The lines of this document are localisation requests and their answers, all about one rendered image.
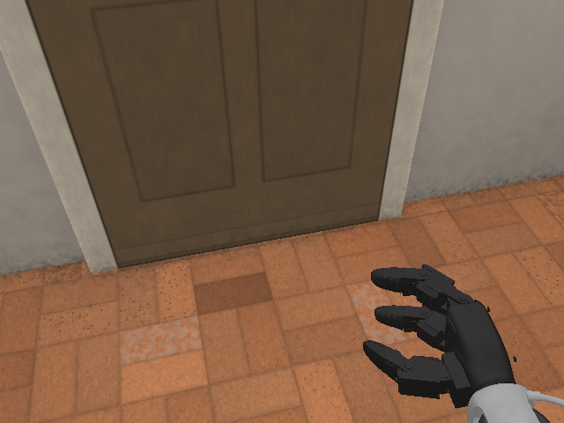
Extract right robot hand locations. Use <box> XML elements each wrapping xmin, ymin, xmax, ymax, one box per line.
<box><xmin>363</xmin><ymin>264</ymin><xmax>516</xmax><ymax>408</ymax></box>

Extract right robot forearm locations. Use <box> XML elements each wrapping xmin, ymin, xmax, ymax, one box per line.
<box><xmin>467</xmin><ymin>383</ymin><xmax>550</xmax><ymax>423</ymax></box>

